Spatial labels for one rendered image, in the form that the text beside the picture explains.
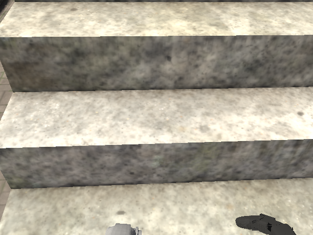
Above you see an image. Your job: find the robot left thigh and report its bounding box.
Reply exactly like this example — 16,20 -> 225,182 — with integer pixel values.
106,223 -> 142,235

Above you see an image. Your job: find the right robot hand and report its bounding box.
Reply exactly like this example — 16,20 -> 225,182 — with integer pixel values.
235,213 -> 296,235

